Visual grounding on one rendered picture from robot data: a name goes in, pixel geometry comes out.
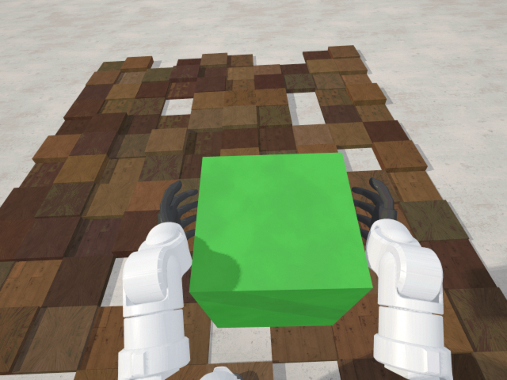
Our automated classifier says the right robot forearm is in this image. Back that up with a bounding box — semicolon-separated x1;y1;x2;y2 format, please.
365;218;453;380

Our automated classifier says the left robot shin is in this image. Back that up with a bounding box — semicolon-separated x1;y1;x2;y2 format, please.
213;367;235;376

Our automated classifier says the carton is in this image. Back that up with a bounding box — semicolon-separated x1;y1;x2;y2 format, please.
189;153;373;328

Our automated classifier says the left robot forearm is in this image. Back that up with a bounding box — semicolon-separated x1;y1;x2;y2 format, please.
118;222;193;380

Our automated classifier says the robot left hand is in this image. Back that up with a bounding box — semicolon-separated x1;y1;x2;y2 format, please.
158;180;198;240

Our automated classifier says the robot right hand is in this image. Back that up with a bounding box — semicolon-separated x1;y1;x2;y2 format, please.
352;177;397;240

